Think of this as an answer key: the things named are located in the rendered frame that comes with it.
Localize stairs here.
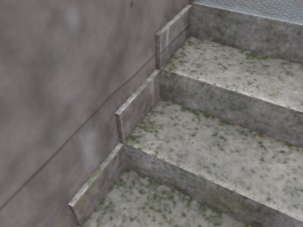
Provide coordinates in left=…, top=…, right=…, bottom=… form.
left=82, top=3, right=303, bottom=227

